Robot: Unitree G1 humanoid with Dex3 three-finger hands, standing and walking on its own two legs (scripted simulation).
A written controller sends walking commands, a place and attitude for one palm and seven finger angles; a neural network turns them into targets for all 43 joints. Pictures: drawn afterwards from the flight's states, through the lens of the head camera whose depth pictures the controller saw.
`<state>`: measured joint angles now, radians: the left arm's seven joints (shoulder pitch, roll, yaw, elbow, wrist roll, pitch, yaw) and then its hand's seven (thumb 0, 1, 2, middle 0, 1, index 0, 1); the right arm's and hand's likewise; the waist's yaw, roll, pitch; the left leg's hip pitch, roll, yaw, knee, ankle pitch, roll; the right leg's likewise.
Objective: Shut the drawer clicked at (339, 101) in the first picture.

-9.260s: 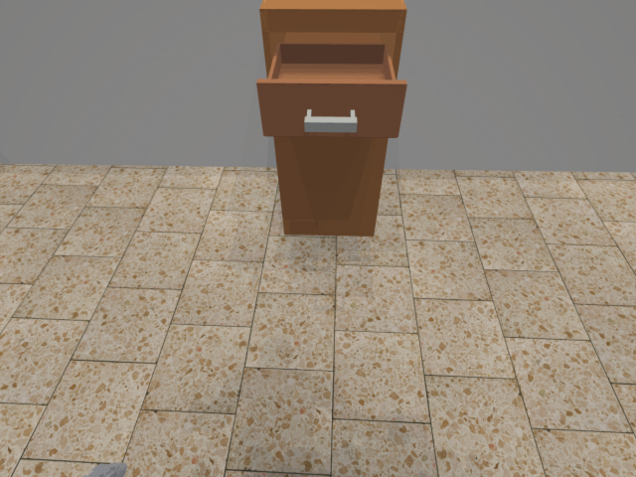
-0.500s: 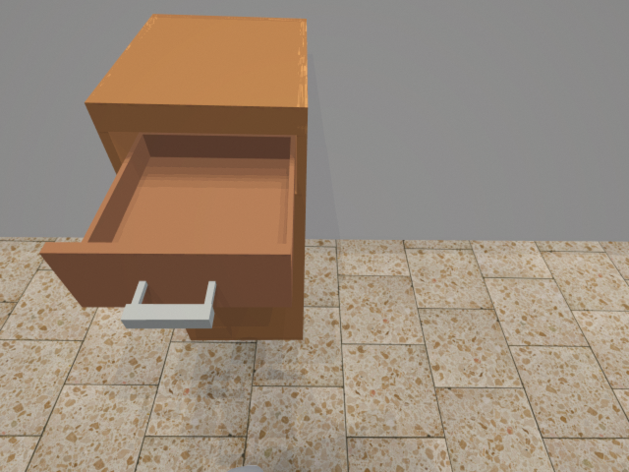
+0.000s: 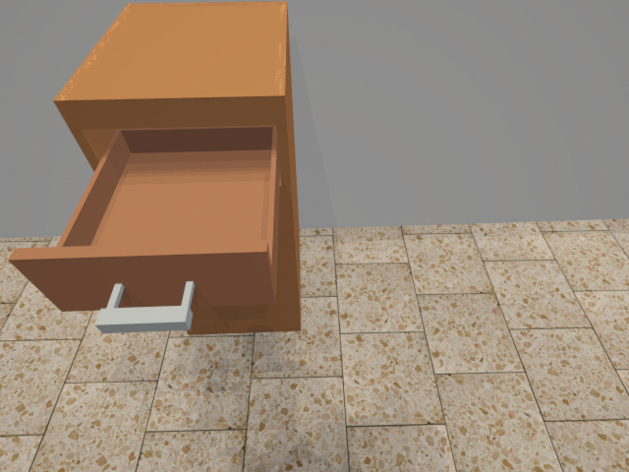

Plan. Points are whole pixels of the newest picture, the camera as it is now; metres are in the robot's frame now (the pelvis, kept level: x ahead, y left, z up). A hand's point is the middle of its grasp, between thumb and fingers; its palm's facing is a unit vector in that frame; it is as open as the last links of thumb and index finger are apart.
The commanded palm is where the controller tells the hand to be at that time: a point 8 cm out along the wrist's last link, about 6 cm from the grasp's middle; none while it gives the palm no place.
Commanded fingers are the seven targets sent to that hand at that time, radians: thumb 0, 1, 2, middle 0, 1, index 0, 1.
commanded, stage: come to a stop and stand still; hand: left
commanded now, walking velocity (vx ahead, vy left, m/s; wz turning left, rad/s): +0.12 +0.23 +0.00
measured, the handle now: (149, 304) +0.32 +0.26 +0.00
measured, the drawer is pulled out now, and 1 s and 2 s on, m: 0.29 0.29 0.29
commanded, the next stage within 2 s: look again from close up in 0.68 s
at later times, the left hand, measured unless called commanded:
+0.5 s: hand out of the picture -0.04 +0.20 -0.18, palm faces +0.11 -0.97 -0.22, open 7.3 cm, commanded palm none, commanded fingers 0.00 0.90 0.90 -0.20 -0.30 -0.20 -0.30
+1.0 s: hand out of the picture +0.00 +0.20 -0.17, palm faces +0.01 -0.97 -0.23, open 7.3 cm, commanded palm none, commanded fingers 0.00 0.90 0.90 -0.20 -0.30 -0.20 -0.30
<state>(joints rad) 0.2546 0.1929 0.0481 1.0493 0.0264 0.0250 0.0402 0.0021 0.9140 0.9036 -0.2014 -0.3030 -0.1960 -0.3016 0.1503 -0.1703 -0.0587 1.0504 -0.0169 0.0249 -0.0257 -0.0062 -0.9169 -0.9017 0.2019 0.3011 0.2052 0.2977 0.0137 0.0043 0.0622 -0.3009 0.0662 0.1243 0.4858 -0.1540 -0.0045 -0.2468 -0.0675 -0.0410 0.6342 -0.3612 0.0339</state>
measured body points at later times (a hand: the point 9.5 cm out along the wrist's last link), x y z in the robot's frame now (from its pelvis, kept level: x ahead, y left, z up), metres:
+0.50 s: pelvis -0.02 +0.01 +0.00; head -0.01 +0.02 +0.45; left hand -0.04 +0.25 -0.16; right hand +0.01 -0.23 -0.15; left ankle -0.04 +0.14 -0.73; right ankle -0.01 -0.13 -0.73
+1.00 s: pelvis -0.01 +0.02 +0.00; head -0.01 +0.01 +0.45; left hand +0.00 +0.25 -0.15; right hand +0.00 -0.20 -0.16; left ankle -0.04 +0.14 -0.73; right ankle -0.01 -0.12 -0.73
